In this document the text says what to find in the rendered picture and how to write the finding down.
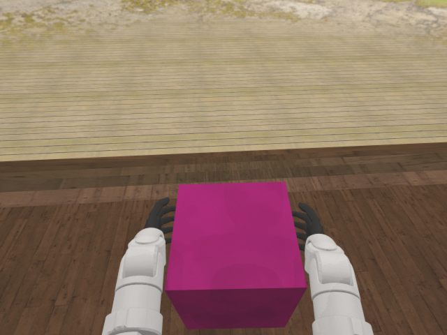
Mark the robot right hand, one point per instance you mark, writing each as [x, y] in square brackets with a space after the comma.
[311, 226]

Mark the right robot forearm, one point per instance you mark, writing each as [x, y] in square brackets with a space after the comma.
[334, 290]

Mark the robot left hand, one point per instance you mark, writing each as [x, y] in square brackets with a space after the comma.
[155, 220]

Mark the carton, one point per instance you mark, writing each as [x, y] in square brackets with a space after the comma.
[234, 256]

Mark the left robot forearm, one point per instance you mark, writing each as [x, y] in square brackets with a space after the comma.
[137, 301]

